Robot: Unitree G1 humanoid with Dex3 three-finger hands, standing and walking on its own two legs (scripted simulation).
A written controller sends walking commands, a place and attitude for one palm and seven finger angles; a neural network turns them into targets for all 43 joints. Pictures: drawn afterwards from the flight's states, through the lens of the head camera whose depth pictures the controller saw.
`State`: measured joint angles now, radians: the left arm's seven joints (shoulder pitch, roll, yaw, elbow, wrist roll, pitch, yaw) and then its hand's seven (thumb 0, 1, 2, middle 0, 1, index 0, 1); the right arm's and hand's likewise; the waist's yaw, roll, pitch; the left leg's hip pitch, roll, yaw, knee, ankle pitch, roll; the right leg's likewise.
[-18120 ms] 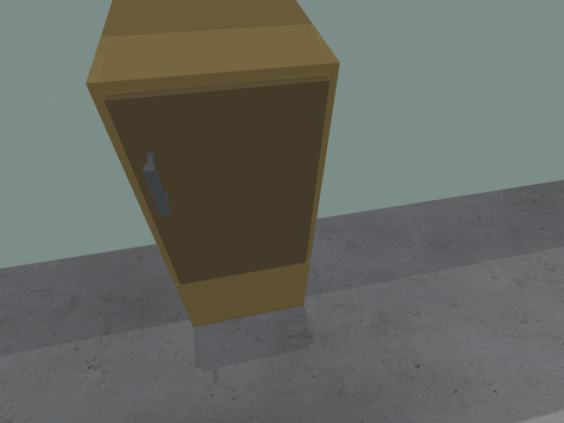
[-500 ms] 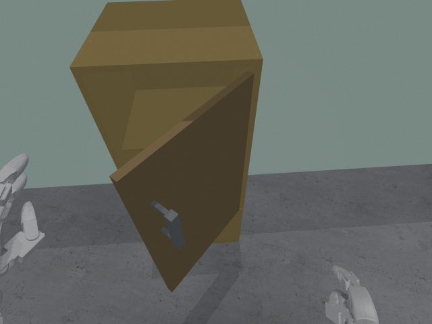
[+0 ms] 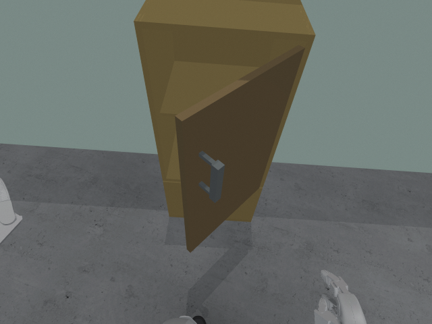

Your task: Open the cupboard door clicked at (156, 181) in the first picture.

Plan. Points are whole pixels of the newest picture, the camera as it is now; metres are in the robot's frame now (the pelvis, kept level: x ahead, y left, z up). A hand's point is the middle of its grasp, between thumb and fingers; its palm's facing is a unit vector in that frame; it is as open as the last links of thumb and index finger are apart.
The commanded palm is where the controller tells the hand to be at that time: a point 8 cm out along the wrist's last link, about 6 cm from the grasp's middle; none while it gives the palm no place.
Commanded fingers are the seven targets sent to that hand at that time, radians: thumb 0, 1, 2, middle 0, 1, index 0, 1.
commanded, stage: step back with the hand held close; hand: left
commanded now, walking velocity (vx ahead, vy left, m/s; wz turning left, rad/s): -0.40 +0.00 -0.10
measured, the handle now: (209, 177) +0.40 +0.05 +0.01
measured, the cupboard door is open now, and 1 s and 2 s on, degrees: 48 48 48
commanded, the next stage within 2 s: stop stepping back and stand still in 0.24 s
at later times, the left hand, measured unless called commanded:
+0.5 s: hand out of the picture +0.14 +0.31 +0.17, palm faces +0.37 -0.86 -0.36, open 7.4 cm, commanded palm +0.06 +0.35 +0.19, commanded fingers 0.00 0.90 0.90 -0.20 -0.30 -0.20 -0.30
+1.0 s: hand out of the picture +0.09 +0.37 +0.19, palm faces +0.31 -0.91 -0.29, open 7.4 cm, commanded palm +0.00 +0.41 +0.19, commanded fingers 0.00 0.90 0.90 -0.20 -0.30 -0.20 -0.30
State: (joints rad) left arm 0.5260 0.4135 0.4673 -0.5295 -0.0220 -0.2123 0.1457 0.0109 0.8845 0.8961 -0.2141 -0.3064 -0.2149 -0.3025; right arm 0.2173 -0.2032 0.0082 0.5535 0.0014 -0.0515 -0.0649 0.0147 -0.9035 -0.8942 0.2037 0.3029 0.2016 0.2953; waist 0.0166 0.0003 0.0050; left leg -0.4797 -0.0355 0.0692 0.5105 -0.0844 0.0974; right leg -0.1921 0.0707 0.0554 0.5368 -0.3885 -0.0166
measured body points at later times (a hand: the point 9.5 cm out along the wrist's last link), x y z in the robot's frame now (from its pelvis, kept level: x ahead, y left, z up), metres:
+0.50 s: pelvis -0.10 +0.06 +0.01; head -0.09 +0.11 +0.45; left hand +0.11 +0.35 +0.19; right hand +0.04 -0.21 -0.05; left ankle +0.02 +0.07 -0.72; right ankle -0.12 -0.12 -0.67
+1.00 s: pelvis -0.18 +0.14 +0.00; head -0.17 +0.20 +0.45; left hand +0.06 +0.41 +0.20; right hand -0.08 -0.09 -0.07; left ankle -0.08 +0.21 -0.72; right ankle -0.22 +0.01 -0.65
